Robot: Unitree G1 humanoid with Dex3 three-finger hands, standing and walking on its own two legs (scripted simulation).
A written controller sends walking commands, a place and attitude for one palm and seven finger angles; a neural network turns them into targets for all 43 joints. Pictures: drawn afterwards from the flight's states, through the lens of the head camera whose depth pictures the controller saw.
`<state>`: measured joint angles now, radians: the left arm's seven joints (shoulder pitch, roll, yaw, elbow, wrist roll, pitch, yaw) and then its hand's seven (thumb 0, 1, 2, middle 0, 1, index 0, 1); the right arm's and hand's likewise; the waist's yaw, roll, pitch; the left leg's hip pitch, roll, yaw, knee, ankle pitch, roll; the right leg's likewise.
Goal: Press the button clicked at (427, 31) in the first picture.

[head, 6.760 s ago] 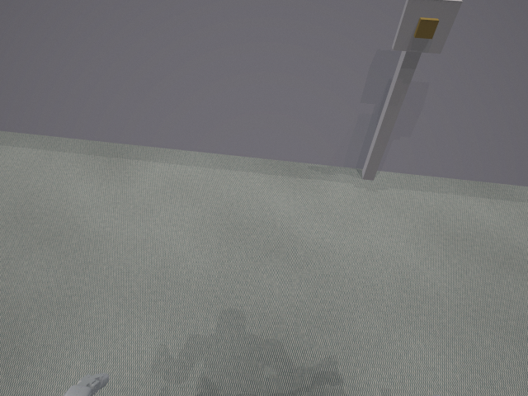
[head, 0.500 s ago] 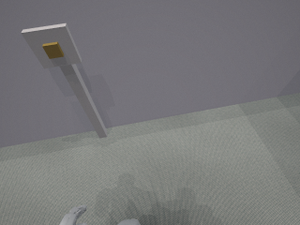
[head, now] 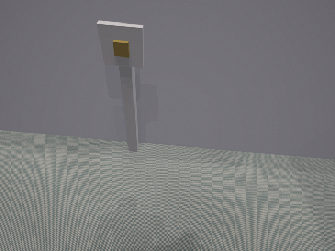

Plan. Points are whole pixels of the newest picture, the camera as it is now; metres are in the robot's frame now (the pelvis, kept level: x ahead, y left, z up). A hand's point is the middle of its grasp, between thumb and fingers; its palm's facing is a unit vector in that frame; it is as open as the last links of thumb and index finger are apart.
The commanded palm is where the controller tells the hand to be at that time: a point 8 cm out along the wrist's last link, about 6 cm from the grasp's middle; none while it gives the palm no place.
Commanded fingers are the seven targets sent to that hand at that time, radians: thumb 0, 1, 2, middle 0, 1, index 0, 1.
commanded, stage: take the last steps up to it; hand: left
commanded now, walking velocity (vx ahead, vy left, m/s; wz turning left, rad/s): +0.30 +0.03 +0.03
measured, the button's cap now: (121, 48) +0.84 +0.29 +0.05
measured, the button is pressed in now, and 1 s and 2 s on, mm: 0 0 0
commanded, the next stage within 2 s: come to a stop and stand still in 0.84 s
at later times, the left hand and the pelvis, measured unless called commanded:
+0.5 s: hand (127, 203) +0.28 +0.15 -0.17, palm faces -0.01 -0.98 -0.20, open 7.4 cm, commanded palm none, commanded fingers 0.00 0.90 0.90 -0.20 -0.30 -0.20 -0.30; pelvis +0.16 -0.03 -0.02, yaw +1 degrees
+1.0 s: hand (127, 226) +0.22 +0.13 -0.17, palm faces +0.19 -0.97 -0.14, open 7.3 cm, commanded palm none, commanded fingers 0.00 0.90 0.90 -0.20 -0.30 -0.20 -0.30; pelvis +0.31 -0.01 +0.00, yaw +3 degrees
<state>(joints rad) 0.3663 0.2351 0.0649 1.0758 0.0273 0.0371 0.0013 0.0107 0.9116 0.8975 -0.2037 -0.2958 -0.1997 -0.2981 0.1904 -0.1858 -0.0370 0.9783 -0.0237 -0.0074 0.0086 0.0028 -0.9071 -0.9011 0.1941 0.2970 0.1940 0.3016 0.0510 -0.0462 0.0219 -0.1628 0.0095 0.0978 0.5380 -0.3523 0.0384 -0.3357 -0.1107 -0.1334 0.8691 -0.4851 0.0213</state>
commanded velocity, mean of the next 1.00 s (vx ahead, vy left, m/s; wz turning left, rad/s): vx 0.20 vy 0.02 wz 0.02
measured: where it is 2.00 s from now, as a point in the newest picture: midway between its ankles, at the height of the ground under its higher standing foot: outside the picture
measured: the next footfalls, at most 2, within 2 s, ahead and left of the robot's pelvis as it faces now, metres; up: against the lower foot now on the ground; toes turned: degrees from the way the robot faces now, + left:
right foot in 0.44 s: +0.29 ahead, -0.11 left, +0.00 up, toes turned -8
left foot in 1.02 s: +0.40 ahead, +0.11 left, +0.00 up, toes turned +9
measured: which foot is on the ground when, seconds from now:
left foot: down 0.00-0.46, up 0.48-1.00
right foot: up 0.00-0.42, down 0.44-1.00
